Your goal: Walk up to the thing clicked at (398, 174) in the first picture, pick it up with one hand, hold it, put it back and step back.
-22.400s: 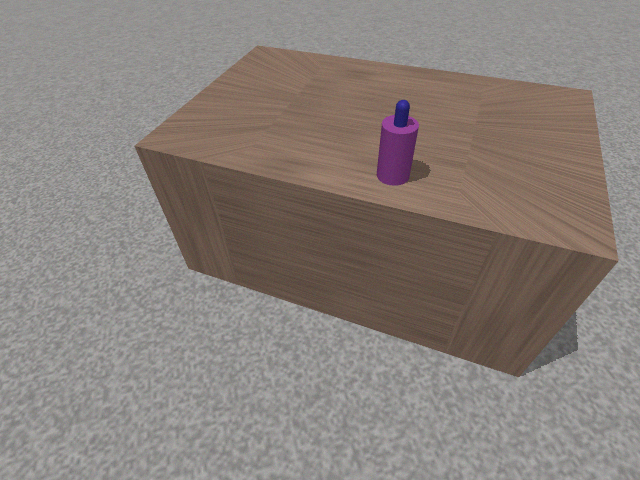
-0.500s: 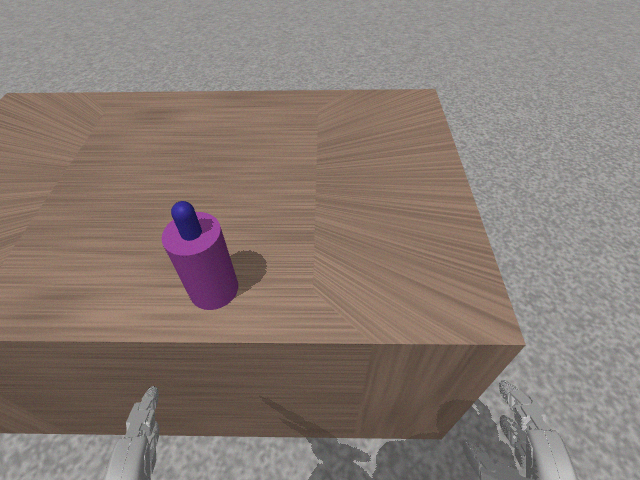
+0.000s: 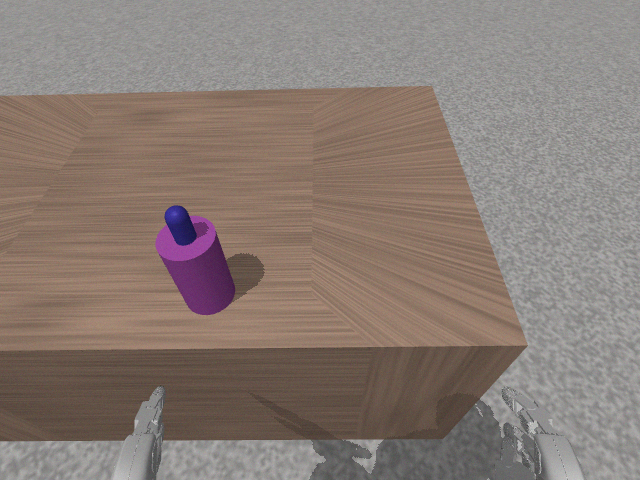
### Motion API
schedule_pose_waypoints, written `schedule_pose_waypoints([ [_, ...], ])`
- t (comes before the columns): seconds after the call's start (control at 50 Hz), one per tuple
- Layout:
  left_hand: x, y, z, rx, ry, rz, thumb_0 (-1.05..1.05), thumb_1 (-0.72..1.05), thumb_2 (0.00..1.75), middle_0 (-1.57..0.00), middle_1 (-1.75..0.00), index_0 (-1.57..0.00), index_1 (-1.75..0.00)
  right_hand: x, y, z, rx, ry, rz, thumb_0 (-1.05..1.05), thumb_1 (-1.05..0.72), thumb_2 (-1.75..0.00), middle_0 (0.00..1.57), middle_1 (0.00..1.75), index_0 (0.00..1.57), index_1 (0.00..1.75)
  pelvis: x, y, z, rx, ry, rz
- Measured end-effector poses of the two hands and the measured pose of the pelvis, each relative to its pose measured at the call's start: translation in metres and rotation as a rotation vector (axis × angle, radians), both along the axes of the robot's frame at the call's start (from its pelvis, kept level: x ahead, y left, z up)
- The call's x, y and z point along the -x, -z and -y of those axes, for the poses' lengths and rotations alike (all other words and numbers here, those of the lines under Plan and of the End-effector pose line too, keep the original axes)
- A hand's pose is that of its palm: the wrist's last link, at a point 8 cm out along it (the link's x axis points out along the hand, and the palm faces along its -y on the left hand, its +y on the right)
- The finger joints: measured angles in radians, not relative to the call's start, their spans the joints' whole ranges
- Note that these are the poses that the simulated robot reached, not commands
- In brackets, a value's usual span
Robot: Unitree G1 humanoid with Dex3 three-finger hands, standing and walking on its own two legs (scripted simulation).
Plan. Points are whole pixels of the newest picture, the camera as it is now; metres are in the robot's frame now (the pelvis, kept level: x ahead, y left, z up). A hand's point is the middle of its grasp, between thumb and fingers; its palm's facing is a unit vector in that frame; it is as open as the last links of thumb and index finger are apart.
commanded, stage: home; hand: left
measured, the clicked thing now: (194, 256) +0.45 +0.22 -0.01
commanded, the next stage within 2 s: stand in 1.98 s
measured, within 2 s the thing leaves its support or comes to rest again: neither
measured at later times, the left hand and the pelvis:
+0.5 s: hand out of the picture +0.15 +0.17 -0.04, palm faces +0.11 -0.97 -0.23, open 17.4 cm; pelvis -0.02 -0.01 +0.00, yaw +0 degrees
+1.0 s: hand (195, 477) +0.16 +0.17 -0.04, palm faces +0.11 -0.96 -0.24, open 17.4 cm; pelvis -0.01 -0.01 +0.00, yaw +0 degrees
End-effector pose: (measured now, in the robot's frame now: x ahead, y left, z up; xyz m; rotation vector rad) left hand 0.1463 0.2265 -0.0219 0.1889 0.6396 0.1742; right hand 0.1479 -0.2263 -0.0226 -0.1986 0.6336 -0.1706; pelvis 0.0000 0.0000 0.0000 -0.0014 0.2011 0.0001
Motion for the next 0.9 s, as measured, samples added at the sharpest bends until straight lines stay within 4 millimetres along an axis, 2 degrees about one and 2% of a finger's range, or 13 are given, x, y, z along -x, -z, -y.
schedule_pose_waypoints([
  [0.26, 0.009, -0.004, 0.010, -0.003, 0.005, 0.019, -0.01, -0.54, 0.06, -0.06, -0.06, -0.06, -0.06, 0.015, 0.002, 0.006, -0.005, 0.013, -0.001, 0.01, -0.90, -0.90, 0.20, 0.30, 0.20, 0.30, 0.012, 0.001, 0.007, -0.004, -0.001, 0.008],
  [0.42, 0.016, -0.002, 0.011, -0.012, 0.001, 0.017, -0.01, -0.54, 0.06, -0.05, -0.06, -0.06, -0.06, 0.016, 0.000, 0.009, 0.001, 0.009, 0.013, 0.01, -0.90, -0.90, 0.20, 0.30, 0.20, 0.30, 0.017, 0.001, 0.009, -0.008, -0.002, 0.012],
  [0.6, 0.014, -0.003, 0.013, -0.010, -0.001, 0.034, -0.01, -0.54, 0.06, -0.05, -0.06, -0.06, -0.06, 0.021, 0.001, 0.009, 0.002, 0.013, 0.007, 0.01, -0.90, -0.90, 0.20, 0.30, 0.20, 0.30, 0.018, 0.001, 0.010, -0.007, -0.002, 0.017],
  [0.9, 0.013, -0.002, 0.009, -0.014, -0.002, 0.030, -0.01, -0.53, 0.06, -0.06, -0.06, -0.06, -0.06, 0.017, 0.001, 0.006, -0.001, 0.016, -0.002, 0.01, -0.90, -0.90, 0.20, 0.30, 0.20, 0.30, 0.016, 0.000, 0.006, -0.007, 0.001, 0.014],
])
